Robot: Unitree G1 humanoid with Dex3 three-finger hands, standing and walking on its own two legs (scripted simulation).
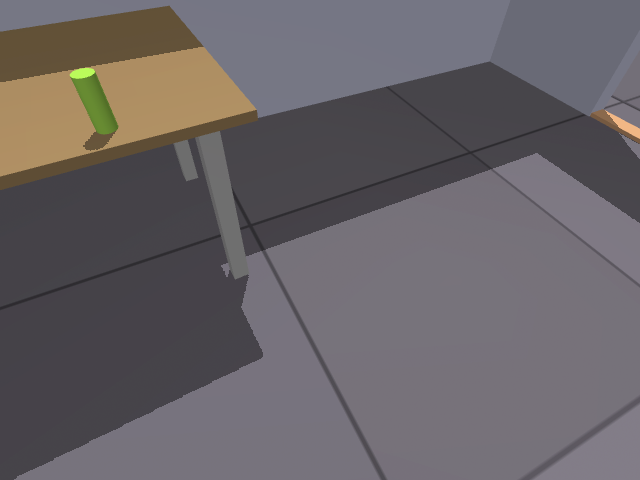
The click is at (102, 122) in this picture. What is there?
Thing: slim round
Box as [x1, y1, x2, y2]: [70, 68, 118, 133]
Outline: 71,72 70,76 96,131 99,133 109,133 114,131 118,126 94,70 91,68 81,68
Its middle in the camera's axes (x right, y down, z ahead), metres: -0.51 -0.32 +0.88
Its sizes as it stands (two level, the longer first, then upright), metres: 0.051 0.051 0.136
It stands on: a support 0.73 m high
